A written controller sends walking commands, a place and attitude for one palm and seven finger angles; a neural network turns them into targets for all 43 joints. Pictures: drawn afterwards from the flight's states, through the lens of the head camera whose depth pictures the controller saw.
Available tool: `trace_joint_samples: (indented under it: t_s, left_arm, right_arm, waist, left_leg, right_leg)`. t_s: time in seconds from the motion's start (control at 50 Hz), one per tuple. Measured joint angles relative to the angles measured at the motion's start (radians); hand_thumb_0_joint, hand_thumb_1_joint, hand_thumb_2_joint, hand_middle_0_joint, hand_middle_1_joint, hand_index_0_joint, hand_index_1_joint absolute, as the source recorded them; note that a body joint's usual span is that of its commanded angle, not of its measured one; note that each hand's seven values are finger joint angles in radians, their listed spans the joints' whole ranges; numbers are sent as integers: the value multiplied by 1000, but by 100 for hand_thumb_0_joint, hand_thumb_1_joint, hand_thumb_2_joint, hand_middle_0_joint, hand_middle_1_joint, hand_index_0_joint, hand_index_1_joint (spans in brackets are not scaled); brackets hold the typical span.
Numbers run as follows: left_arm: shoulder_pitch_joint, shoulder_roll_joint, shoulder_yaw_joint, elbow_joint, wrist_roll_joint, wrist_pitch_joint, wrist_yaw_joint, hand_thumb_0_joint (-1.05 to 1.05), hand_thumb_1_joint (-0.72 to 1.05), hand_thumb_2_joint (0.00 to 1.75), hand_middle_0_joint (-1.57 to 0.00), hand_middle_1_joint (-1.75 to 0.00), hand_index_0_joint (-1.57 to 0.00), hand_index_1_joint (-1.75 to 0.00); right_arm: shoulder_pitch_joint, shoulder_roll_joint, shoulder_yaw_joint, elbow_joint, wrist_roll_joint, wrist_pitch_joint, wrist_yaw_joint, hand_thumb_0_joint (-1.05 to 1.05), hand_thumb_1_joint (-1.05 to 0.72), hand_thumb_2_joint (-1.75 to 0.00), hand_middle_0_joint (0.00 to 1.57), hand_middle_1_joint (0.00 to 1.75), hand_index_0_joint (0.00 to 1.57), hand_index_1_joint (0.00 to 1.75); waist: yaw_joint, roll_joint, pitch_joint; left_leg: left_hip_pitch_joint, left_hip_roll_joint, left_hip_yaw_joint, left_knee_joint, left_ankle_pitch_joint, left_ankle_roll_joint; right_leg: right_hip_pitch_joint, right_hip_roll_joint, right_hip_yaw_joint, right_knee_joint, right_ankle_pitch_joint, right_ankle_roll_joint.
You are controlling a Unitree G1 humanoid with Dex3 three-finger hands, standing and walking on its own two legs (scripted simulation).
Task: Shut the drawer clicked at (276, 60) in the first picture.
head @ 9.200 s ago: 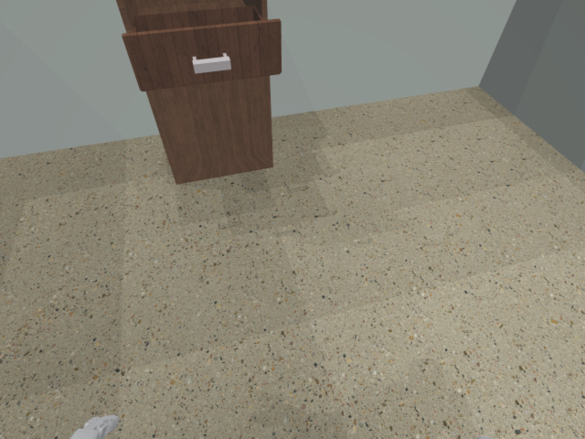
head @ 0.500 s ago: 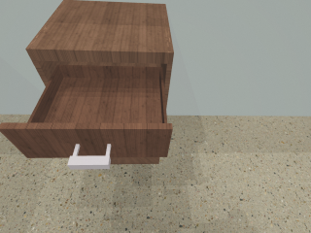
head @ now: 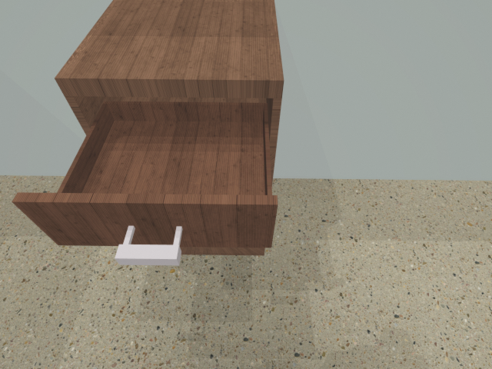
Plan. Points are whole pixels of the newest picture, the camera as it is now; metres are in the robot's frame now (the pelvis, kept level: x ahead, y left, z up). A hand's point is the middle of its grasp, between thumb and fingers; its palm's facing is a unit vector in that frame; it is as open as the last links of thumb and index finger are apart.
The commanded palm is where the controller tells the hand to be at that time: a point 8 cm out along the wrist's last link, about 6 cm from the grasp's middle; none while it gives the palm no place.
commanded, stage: come to a stop and stand still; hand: left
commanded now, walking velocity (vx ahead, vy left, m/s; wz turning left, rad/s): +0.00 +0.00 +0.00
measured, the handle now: (152, 243) +0.32 +0.20 -0.02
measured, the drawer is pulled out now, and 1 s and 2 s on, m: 0.29 0.29 0.27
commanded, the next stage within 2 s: look again from close up in 0.40 s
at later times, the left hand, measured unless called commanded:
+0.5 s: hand out of the picture -0.02 +0.21 -0.17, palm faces +0.01 -0.98 -0.21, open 7.4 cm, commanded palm none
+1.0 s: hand out of the picture +0.02 +0.19 -0.17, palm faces +0.01 -0.98 -0.20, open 7.3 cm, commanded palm none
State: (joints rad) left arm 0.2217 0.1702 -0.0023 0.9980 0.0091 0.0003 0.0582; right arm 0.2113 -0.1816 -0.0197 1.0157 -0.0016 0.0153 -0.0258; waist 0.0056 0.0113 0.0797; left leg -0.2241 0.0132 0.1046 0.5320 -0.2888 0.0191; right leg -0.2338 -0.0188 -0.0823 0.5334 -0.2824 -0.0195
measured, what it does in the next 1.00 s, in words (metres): stands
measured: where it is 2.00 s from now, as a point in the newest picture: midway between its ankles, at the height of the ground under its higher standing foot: outside the picture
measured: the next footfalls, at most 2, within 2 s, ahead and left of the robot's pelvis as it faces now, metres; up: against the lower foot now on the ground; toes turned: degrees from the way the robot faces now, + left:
none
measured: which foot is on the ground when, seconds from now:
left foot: down 0.00-1.00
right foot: down 0.00-1.00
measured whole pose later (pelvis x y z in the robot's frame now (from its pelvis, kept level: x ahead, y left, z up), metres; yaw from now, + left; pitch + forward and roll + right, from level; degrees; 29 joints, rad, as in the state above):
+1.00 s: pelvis +0.02 +0.02 +0.01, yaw +0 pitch -1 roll +0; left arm 0.27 0.16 -0.02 1.10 0.01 -0.01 0.05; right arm 0.27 -0.15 0.02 1.13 -0.01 -0.03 -0.03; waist 0.00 -0.01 0.05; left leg -0.14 -0.02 0.11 0.42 -0.26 0.05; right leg -0.16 -0.04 -0.06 0.45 -0.26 0.01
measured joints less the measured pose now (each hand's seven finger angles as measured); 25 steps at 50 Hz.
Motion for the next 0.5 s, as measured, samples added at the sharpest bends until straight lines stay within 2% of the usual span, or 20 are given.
trace_joint_samples:
  t_s: [0.1,0.22,0.5]
  left_arm:
    - [26,6,-7,-11,6,4,-10,1,91,90,-21,-30,-21,-30]
    - [36,15,-4,-32,10,18,-20,1,91,90,-20,-30,-21,-30]
    - [95,2,-19,29,5,10,-28,1,91,90,-20,-30,-20,-30]
  right_arm:
    - [9,-14,-2,-55,-12,-3,15,1,-91,-89,20,30,20,30]
    - [37,-15,9,-63,-18,-6,19,1,-93,-89,20,30,20,30]
    - [71,0,29,14,-12,-15,24,1,-91,-89,20,30,20,30]
  waist:
    - [-19,15,-33]
    - [-5,23,-55]
    - [3,-7,-38]
  left_leg:
    - [-17,-21,1,40,-14,28]
    - [-14,-39,15,9,12,52]
    - [6,-50,18,-82,58,52]
  right_leg:
    - [-19,-24,3,49,-15,13]
    - [-26,-37,19,33,7,21]
    - [-16,-38,29,-41,48,36]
